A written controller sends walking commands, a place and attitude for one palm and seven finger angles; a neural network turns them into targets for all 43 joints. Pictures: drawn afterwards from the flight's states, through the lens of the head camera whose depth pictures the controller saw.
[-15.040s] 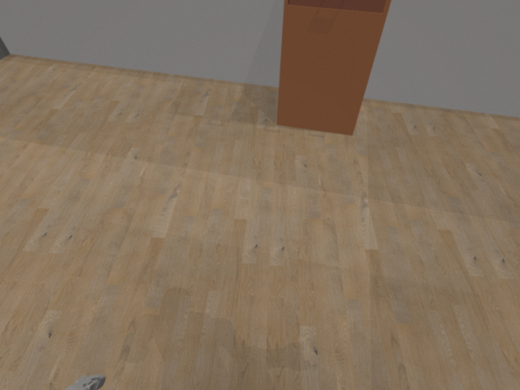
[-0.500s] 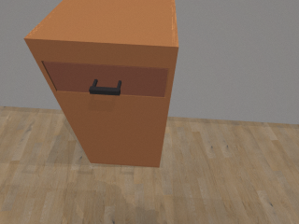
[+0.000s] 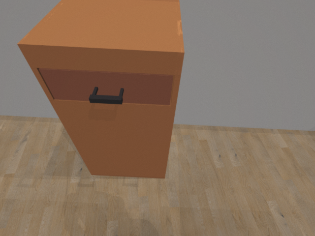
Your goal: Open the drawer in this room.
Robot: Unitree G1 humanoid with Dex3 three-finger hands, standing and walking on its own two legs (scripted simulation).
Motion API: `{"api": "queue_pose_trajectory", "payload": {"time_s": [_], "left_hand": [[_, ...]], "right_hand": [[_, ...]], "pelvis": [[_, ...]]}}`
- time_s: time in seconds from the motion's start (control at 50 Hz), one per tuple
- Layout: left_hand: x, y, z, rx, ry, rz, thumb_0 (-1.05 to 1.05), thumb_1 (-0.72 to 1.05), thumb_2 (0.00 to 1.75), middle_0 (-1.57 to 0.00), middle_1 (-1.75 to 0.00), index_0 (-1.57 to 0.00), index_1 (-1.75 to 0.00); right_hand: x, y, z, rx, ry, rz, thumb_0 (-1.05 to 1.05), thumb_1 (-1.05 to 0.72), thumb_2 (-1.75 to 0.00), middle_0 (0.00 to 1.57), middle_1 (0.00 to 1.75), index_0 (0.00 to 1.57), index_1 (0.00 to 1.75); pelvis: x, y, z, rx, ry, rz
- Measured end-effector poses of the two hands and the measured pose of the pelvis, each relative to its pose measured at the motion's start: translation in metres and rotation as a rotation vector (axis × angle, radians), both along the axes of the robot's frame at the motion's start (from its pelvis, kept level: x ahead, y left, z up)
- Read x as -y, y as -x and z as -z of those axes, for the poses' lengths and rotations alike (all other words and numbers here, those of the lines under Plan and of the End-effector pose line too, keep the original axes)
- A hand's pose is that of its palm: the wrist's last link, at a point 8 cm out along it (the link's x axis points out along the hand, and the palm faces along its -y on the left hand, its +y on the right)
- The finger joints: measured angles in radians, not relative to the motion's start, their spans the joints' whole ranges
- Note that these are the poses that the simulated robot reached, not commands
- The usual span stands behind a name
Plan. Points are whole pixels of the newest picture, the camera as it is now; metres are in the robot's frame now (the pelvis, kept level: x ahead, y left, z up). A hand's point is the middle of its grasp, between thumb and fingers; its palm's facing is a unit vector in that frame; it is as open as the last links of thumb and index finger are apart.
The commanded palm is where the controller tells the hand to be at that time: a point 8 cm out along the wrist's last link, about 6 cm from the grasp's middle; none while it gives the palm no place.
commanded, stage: look again from close up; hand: left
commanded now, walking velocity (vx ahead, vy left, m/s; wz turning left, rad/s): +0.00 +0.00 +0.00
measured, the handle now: (107, 95) +0.54 +0.21 +0.01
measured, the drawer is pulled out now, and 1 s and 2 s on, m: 0.00 0.00 0.00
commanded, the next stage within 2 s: raise the hand with hooked fingers in 0.50 s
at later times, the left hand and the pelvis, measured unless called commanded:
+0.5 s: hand out of the picture +0.00 +0.16 -0.18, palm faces +0.02 -0.98 -0.22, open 7.3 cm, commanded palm none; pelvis -0.01 -0.02 -0.01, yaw +0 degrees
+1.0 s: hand out of the picture +0.13 +0.18 -0.06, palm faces -0.06 -0.14 -0.99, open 8.4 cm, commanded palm +0.12 +0.20 -0.01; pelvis -0.05 -0.04 -0.04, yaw -2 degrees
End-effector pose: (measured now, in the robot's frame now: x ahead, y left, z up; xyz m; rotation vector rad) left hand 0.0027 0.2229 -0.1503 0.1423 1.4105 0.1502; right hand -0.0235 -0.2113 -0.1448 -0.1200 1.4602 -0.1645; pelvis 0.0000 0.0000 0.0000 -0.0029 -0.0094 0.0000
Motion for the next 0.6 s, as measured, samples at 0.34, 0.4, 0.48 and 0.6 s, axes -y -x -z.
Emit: {"api": "queue_pose_trajectory", "payload": {"time_s": [0.34,0.4,0.48,0.6], "left_hand": [[0.0,0.01,-0.004,0.024,-0.042,0.008,0.0,0.91,0.9,-0.2,-0.3,-0.2,-0.3],[0.004,0.008,-0.006,0.027,-0.041,0.01,0.0,0.91,0.9,-0.2,-0.3,-0.2,-0.3],[0.011,0.005,-0.006,0.033,-0.036,0.012,0.0,0.91,0.9,-0.2,-0.3,-0.2,-0.3],[0.021,0.002,-0.006,0.037,-0.032,0.012,0.0,0.92,0.9,-0.2,-0.3,-0.2,-0.3]], "right_hand": [[0.017,-0.028,0.015,0.119,-0.01,-0.056,0.02,-0.92,-0.9,0.2,0.29,0.2,0.3],[0.021,-0.028,0.015,0.116,-0.012,-0.057,0.01,-0.92,-0.9,0.2,0.29,0.2,0.3],[0.026,-0.025,0.014,0.104,-0.015,-0.057,0.01,-0.91,-0.9,0.2,0.29,0.2,0.3],[0.032,-0.02,0.014,0.08,-0.018,-0.051,0.01,-0.91,-0.9,0.2,0.29,0.2,0.3]], "pelvis": [[0.005,0.006,0.009,0.013,-0.012,0.002],[0.01,0.006,0.008,0.01,-0.015,0.003],[0.016,0.006,0.007,0.007,-0.016,0.004],[0.025,0.006,0.007,0.006,-0.016,0.002]]}}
